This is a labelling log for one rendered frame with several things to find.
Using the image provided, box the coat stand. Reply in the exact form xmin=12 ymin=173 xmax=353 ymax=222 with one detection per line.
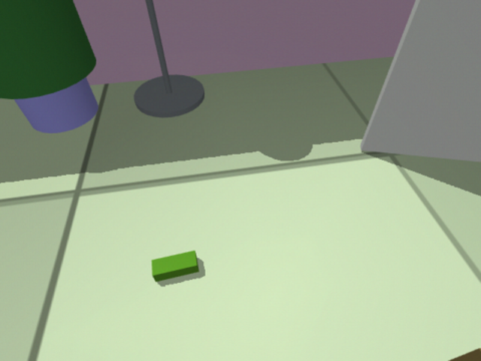
xmin=134 ymin=0 xmax=204 ymax=117

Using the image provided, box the potted plant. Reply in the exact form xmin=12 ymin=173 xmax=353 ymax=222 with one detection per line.
xmin=0 ymin=0 xmax=98 ymax=133

